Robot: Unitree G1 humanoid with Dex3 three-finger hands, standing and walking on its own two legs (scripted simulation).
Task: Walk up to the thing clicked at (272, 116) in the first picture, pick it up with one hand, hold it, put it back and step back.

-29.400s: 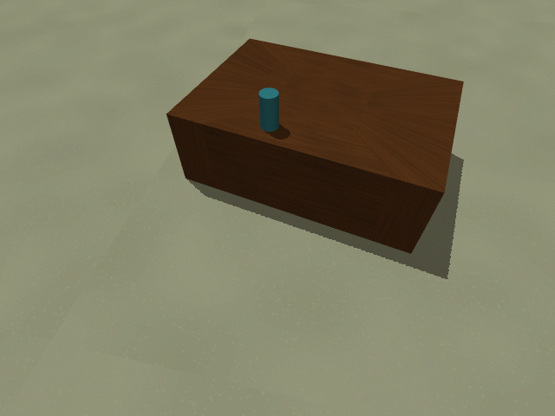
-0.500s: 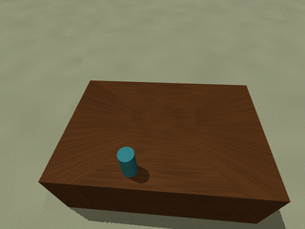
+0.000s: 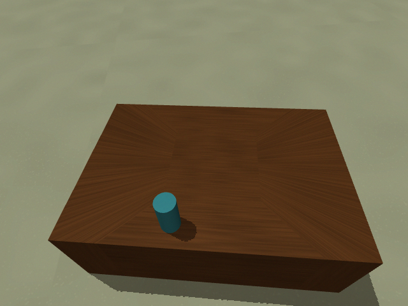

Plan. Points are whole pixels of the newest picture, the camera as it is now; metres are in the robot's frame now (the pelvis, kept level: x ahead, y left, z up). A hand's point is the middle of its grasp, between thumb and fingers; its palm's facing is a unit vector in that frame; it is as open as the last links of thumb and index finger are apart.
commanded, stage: stand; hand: left
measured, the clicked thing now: (167, 213) +0.46 +0.17 -0.32
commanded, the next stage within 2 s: step back in 1.70 s
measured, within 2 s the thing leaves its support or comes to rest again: neither
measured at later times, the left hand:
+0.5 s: hand out of the picture +0.09 +0.25 -0.15, palm faces -0.01 -0.94 -0.34, open 7.4 cm
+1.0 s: hand out of the picture +0.09 +0.25 -0.15, palm faces -0.02 -0.94 -0.35, open 7.4 cm
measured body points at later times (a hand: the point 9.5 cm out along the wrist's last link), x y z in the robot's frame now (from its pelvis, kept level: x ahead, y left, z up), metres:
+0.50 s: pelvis +0.01 +0.00 +0.00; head +0.01 -0.01 +0.45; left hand +0.09 +0.30 -0.13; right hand +0.08 -0.30 -0.14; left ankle -0.02 +0.15 -0.75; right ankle +0.03 -0.10 -0.75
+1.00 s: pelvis +0.01 +0.00 +0.00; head +0.02 -0.01 +0.45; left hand +0.09 +0.30 -0.13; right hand +0.08 -0.30 -0.14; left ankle -0.02 +0.15 -0.75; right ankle +0.03 -0.10 -0.75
